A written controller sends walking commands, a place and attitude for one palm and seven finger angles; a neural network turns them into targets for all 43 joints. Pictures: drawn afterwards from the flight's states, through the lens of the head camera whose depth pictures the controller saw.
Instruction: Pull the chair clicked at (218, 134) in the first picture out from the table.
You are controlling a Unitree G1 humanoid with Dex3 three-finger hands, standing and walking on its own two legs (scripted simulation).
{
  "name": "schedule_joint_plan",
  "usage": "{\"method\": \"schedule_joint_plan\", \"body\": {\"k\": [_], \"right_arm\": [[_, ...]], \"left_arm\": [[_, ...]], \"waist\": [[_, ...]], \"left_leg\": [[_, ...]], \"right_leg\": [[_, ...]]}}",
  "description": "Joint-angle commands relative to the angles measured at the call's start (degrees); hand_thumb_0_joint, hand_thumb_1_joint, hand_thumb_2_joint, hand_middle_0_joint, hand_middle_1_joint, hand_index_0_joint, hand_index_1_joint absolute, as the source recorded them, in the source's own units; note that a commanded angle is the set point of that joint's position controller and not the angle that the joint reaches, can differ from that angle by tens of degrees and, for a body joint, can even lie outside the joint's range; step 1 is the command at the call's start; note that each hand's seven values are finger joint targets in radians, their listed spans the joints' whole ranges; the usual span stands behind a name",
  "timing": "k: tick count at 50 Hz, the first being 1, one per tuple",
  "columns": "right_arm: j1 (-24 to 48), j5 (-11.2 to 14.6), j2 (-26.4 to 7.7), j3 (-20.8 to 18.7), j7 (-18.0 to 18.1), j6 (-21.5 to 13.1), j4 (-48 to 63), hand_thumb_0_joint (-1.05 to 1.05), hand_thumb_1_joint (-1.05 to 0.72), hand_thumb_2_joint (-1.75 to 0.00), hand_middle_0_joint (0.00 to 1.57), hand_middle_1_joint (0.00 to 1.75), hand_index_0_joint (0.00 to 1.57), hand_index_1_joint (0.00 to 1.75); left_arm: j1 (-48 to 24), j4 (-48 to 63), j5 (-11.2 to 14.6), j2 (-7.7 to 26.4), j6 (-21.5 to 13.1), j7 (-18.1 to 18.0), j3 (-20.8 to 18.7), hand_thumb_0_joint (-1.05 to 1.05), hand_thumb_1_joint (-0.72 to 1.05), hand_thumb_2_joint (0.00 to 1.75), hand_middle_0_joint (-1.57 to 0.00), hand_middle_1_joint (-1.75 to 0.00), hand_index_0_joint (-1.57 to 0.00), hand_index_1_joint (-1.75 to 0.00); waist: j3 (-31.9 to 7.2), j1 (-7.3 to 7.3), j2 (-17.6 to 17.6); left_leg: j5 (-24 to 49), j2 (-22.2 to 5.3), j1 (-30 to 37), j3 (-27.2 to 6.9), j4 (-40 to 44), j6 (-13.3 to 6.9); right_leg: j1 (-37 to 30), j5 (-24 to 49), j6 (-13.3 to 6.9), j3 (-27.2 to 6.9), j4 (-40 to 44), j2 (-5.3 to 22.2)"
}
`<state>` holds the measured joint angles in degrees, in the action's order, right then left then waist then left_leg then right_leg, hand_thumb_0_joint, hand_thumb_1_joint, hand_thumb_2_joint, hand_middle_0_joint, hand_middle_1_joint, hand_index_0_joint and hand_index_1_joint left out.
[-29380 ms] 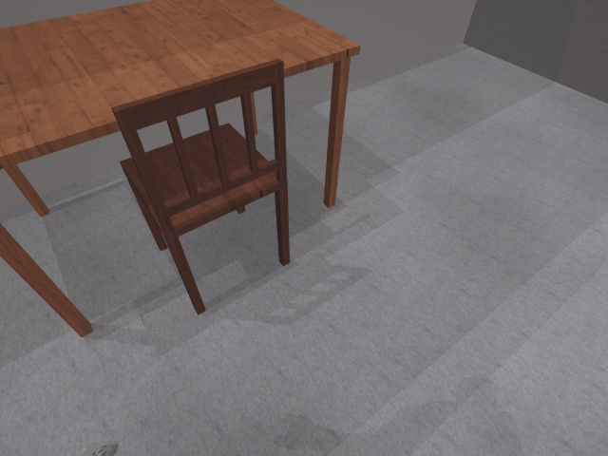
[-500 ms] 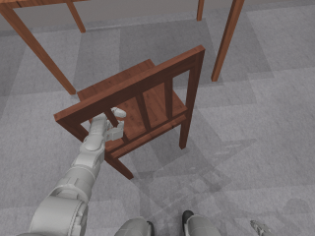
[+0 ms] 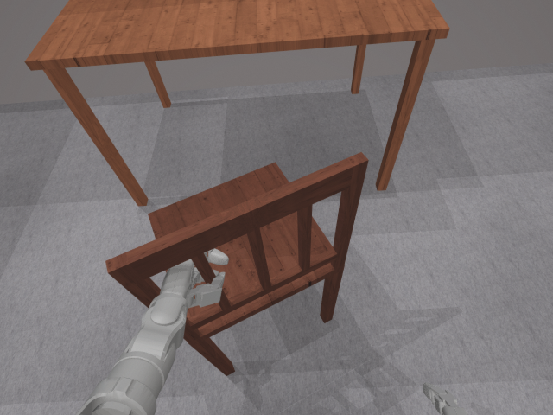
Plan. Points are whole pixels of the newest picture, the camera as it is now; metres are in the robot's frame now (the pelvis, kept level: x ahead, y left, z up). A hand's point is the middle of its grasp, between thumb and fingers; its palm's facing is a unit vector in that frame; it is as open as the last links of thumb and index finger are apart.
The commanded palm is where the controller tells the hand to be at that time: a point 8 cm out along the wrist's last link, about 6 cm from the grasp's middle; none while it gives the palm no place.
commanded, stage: stop walking, hand still on the chair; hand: left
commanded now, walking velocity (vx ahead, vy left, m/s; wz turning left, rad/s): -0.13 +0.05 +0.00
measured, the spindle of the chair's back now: (259, 259) +0.39 +0.06 -0.11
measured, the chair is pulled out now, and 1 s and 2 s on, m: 0.52 0.52 0.52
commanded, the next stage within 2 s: open the thumb and straighten the fingers in 0.32 s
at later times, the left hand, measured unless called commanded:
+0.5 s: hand (212, 291) +0.31 +0.13 -0.06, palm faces -0.06 -0.97 -0.22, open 5.5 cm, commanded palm +0.28 +0.18 -0.04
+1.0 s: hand (213, 288) +0.31 +0.13 -0.06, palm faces -0.06 -0.97 -0.23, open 15.5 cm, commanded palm +0.30 +0.18 -0.04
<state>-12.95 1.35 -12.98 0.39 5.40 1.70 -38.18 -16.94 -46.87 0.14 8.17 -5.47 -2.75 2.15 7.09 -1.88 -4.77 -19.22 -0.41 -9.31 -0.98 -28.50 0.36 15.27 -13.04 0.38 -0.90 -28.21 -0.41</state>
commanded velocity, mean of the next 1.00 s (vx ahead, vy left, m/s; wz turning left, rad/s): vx -0.01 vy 0.01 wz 0.00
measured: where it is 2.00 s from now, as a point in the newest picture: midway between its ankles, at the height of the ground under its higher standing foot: outside the picture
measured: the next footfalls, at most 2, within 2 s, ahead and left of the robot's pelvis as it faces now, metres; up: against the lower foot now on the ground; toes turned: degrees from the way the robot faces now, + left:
none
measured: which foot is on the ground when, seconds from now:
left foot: down 0.00-1.00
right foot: down 0.00-1.00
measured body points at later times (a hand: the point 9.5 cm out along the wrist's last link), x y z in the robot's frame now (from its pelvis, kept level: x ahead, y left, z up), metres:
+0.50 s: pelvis -0.01 +0.00 +0.00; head +0.04 -0.01 +0.45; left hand +0.31 +0.18 -0.04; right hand +0.09 -0.24 -0.13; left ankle -0.05 +0.12 -0.74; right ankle +0.02 -0.12 -0.74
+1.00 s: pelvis -0.02 +0.01 -0.03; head +0.04 -0.01 +0.42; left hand +0.31 +0.18 -0.05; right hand +0.10 -0.24 -0.14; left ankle -0.05 +0.12 -0.74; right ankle +0.02 -0.12 -0.74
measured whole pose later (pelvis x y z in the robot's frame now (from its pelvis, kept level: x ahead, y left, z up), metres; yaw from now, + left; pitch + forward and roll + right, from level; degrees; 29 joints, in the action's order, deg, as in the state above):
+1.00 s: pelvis -0.02 +0.01 -0.03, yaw +1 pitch +10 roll +0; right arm -15.8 2.5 -14.8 0.2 -0.7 -3.4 -34.7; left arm -13.6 -33.3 -0.4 8.6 4.9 -3.2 0.5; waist -4.3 -3.6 -2.9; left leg -24.1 1.4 -29.6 -1.1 -43.6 -0.6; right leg 35.2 -17.7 1.1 -0.8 -42.8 1.2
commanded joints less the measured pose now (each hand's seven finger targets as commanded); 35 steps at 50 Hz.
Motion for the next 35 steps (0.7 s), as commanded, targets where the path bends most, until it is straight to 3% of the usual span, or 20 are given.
{"method": "schedule_joint_plan", "body": {"k": [1, 8, 13, 16, 21, 22, 23, 24, 26, 27, 28, 30, 32, 33, 35], "right_arm": [[0.25, 0.06, -7.48, -2.79, 1.14, -1.35, 6.56, 0.0, -0.9, -0.9, 0.2, 0.3, 0.2, 0.3], [1.7, 0.58, -6.95, -2.49, 1.29, 1.18, 8.04, 0.0, -0.9, -0.9, 0.2, 0.3, 0.2, 0.3], [2.01, 0.62, -7.01, -2.39, 1.12, 1.76, 8.48, 0.0, -0.9, -0.9, 0.2, 0.3, 0.2, 0.3], [2.09, 0.58, -7.28, -2.43, 0.98, 1.58, 8.41, 0.0, -0.9, -0.9, 0.2, 0.3, 0.2, 0.3], [2.08, 0.5, -7.11, -2.26, 0.74, 1.04, 8.36, 0.0, -0.9, -0.9, 0.2, 0.3, 0.2, 0.3], [-2.09, 2.01, -9.69, -2.81, -2.01, -0.95, 5.89, 0.0, -0.9, -0.9, 0.2, 0.3, 0.2, 0.3], [-1.29, 1.42, -10.01, -3.43, -2.83, -2.63, 6.45, 0.0, -0.9, -0.9, 0.2, 0.3, 0.2, 0.3], [-1.57, 1.19, -9.23, -3.33, -3.6, -4.3, 6.23, 0.0, -0.9, -0.9, 0.2, 0.3, 0.2, 0.3], [-2.5, 0.87, -9.08, -3.33, -5.09, -6.05, 6.07, 0.0, -0.9, -0.9, 0.2, 0.3, 0.2, 0.3], [-2.84, 0.89, -9.1, -3.3, -5.59, -6.64, 5.99, 0.0, -0.9, -0.9, 0.2, 0.3, 0.2, 0.3], [-3.35, 0.9, -9.31, -3.53, -6.03, -7.05, 5.89, 0.0, -0.9, -0.9, 0.2, 0.3, 0.2, 0.3], [-3.56, 1.06, -9.33, -3.65, -6.77, -7.69, 6.6, 0.0, -0.9, -0.9, 0.2, 0.3, 0.2, 0.3], [-3.94, 1.12, -9.43, -3.74, -7.21, -8.02, 6.89, 0.0, -0.9, -0.9, 0.2, 0.3, 0.2, 0.3], [-4.52, 1.01, -10.52, -4.0, -6.87, -7.57, 6.65, 0.0, -0.9, -0.9, 0.2, 0.3, 0.2, 0.3], [-3.64, 1.11, -9.55, -3.61, -6.58, -7.37, 7.84, 0.0, -0.9, -0.9, 0.2, 0.3, 0.2, 0.3]], "left_arm": [[-12.04, 13.28, 0.72, 9.05, -3.08, -1.09, -3.6, 0.0, 0.9, 0.9, -0.5, -1.45, -0.5, -1.45], [-12.34, 14.16, 1.01, 8.57, -2.6, -2.0, -3.33, 0.0, 0.9, 0.9, -0.5, -1.45, -0.5, -1.45], [-13.42, 14.01, 1.07, 8.26, -2.37, -2.16, -3.16, 0.0, 0.9, 0.9, -0.5, -1.45, -0.5, -1.45], [-13.23, 13.95, 1.1, 9.21, -2.28, -2.3, -3.82, 0.0, 0.9, 0.9, -0.5, -1.45, -0.5, -1.45], [-10.04, 13.17, 1.28, 7.95, -2.39, -2.14, -2.97, 0.0, 0.9, 0.9, -0.5, -1.45, -0.5, -1.45], [-10.54, 13.3, 1.82, 6.46, -1.27, -1.16, -2.52, 0.0, 0.78, 0.84, -0.5, -1.45, -0.5, -1.45], [-11.88, 17.6, 1.24, 8.59, -1.99, -0.78, -4.44, 0.0, 0.66, 0.78, -0.5, -1.45, -0.5, -1.45], [-13.23, 20.56, 0.88, 8.5, -2.72, -0.83, -3.76, 0.0, 0.54, 0.73, -0.5, -1.45, -0.5, -1.45], [-8.6, 21.55, -0.03, 8.14, -2.28, -0.71, -3.63, 0.0, 0.3, 0.61, -0.5, -1.45, -0.5, -1.45], [-9.99, 21.62, -0.27, 7.02, -1.79, -0.52, -2.49, 0.0, 0.17, 0.55, -0.5, -1.45, -0.5, -1.45], [-9.42, 20.8, -0.53, 6.85, -1.04, -0.43, -2.64, 0.0, 0.05, 0.49, -0.5, -1.45, -0.5, -1.45], [-8.43, 20.7, -0.42, 4.05, 0.73, 0.02, -0.78, 0.0, -0.19, 0.37, -0.5, -1.45, -0.5, -1.45], [-9.29, 21.27, -0.39, 3.49, 2.2, -0.2, -0.3, 0.0, -0.43, 0.26, -0.47, -1.38, -0.47, -1.38], [-10.82, 21.63, -0.74, 11.77, 2.79, -0.61, -7.09, 0.0, -0.55, 0.2, -0.45, -1.3, -0.45, -1.3], [-10.61, 22.18, -0.83, 7.22, 4.2, 0.17, -3.46, 0.0, -0.55, 0.2, -0.4, -1.16, -0.4, -1.16]], "waist": [[-21.31, 0.79, 5.38], [-22.32, 0.9, 6.54], [-20.37, 0.94, 3.61], [-19.48, 1.17, 3.0], [-17.32, 1.4, 3.94], [-21.91, -3.66, 13.92], [-24.79, -2.11, 13.6], [-24.51, -3.04, 7.63], [-24.29, -2.28, 2.11], [-24.14, -3.2, 3.33], [-24.49, -3.07, 5.27], [-25.32, -2.79, 4.3], [-25.97, -2.97, 3.82], [-27.46, -1.98, 4.39], [-26.31, -2.19, 3.52]], "left_leg": [[31.99, -5.55, 3.26, -1.58, -0.29, -0.13], [21.47, -4.2, 1.67, -0.96, 0.86, -0.04], [21.16, -4.93, 4.06, -2.05, 3.5, -1.03], [20.28, -5.12, 3.78, -2.36, 4.3, -1.17], [18.39, -5.27, 2.73, -2.98, 5.17, -1.26], [17.44, 0.22, -5.45, -0.1, 4.48, -2.11], [19.78, 0.35, -6.35, 1.05, 2.54, -2.5], [19.88, 1.08, -6.11, 1.52, 1.02, -2.53], [20.92, 1.43, -7.38, 1.52, -0.58, -1.8], [20.76, 1.43, -8.23, 1.36, -1.63, -1.87], [21.02, 1.2, -9.32, 1.07, -2.39, -1.89], [20.75, 1.13, -10.54, 0.97, -3.64, -1.63], [20.72, 0.96, -10.78, 0.42, -4.67, -1.35], [19.42, 0.92, -11.8, 0.23, -5.02, -1.44], [17.81, 0.98, -13.24, 0.38, -5.3, -1.31]], "right_leg": [[-14.17, 37.17, -1.86, -3.97, -0.4, 8.0], [-15.32, 31.6, -1.4, -4.38, 1.89, 9.01], [-10.88, 17.29, -1.12, -2.27, 3.79, 6.27], [-10.68, 14.21, -1.2, -2.06, 4.53, 5.79], [-9.86, 11.74, -1.46, -2.53, 5.43, 5.69], [-4.15, 14.74, -0.68, 3.63, 3.08, 1.36], [-5.09, 18.22, -0.96, 3.13, 1.09, 1.25], [-3.47, 18.43, -0.82, 2.65, 0.29, 0.96], [-1.54, 16.71, -1.53, 3.06, -1.1, 0.64], [0.05, 16.16, -1.39, 3.44, -1.76, 0.43], [0.87, 15.74, -1.39, 3.57, -2.68, 0.18], [2.85, 14.16, -1.33, 4.06, -4.33, 0.03], [4.84, 12.24, -1.28, 4.38, -5.47, -0.12], [3.76, 12.08, -1.4, 3.77, -6.33, -0.1], [4.71, 10.85, -1.31, 4.06, -7.37, 0.05]]}}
